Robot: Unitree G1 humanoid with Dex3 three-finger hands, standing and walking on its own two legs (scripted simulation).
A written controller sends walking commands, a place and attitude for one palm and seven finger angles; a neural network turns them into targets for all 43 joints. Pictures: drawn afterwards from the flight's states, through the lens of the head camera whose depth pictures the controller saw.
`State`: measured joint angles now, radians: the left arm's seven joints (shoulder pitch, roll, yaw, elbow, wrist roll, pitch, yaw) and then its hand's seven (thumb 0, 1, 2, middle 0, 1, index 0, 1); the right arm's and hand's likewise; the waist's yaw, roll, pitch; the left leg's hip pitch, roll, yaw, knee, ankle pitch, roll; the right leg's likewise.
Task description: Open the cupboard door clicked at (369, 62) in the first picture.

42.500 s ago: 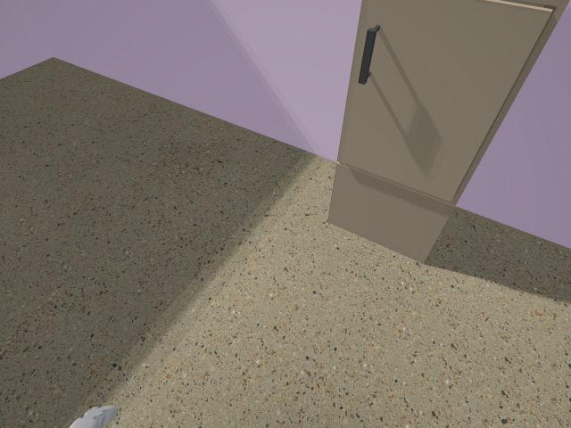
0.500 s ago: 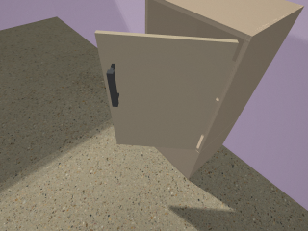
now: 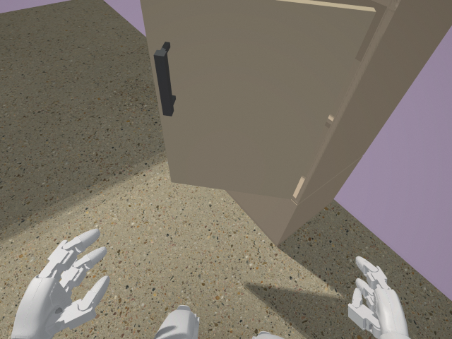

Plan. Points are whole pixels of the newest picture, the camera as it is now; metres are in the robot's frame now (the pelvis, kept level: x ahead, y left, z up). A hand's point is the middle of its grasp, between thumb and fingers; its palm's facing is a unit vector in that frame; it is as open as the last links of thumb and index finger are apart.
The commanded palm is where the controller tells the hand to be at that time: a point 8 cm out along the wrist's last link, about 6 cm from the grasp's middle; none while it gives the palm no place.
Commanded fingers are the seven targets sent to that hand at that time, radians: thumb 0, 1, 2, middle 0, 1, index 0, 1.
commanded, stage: raise the hand with hooked fingers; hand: left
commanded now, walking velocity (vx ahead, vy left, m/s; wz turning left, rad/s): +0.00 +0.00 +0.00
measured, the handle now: (167, 80) +0.59 +0.19 +0.12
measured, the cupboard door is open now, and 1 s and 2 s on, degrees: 44 44 44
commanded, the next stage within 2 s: move the hooked fingers beside the handle in 1.64 s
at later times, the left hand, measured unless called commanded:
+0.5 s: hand (64, 228) +0.25 +0.27 +0.08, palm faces +0.01 -1.00 -0.06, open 11.8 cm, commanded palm +0.23 +0.32 +0.09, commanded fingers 0.00 -0.24 0.41 -0.28 -1.03 -0.28 -1.03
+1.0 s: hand (35, 191) +0.28 +0.31 +0.13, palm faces -0.02 -1.00 -0.05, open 13.9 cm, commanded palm +0.26 +0.36 +0.14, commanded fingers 0.00 -0.50 0.30 -0.30 -1.20 -0.30 -1.20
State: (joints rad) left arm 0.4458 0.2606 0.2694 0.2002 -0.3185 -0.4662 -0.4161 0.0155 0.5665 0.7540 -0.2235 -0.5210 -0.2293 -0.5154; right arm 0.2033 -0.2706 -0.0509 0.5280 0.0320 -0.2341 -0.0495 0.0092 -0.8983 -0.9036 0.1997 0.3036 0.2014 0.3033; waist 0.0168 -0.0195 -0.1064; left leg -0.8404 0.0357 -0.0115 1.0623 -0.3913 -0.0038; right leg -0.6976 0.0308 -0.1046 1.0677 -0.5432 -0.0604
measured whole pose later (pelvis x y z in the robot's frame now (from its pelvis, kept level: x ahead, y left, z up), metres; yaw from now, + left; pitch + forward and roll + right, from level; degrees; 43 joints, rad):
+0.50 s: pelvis +0.02 +0.03 +0.02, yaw -1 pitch +11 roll -3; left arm 0.28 0.32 0.35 0.12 -0.37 -0.35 -0.42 0.01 -0.01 0.51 -0.26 -0.89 -0.27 -0.89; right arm 0.29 -0.26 -0.01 0.58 0.04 -0.23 -0.05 0.01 -0.90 -0.90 0.20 0.30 0.20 0.30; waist 0.00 0.03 -0.10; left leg -0.79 0.02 0.02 0.97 -0.38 0.05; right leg -0.64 0.01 -0.07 0.94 -0.50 -0.01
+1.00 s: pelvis +0.01 +0.05 +0.04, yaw +0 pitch +6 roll -3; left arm 0.03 0.42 0.38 0.25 -0.34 -0.18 -0.47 -0.01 -0.48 0.31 -0.29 -1.19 -0.30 -1.18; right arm 0.26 -0.26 0.07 0.54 0.05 -0.21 -0.09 0.01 -0.90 -0.90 0.20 0.30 0.20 0.30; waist 0.01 0.03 -0.06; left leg -0.62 0.00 0.03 0.82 -0.31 0.07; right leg -0.46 0.00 -0.07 0.77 -0.41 0.01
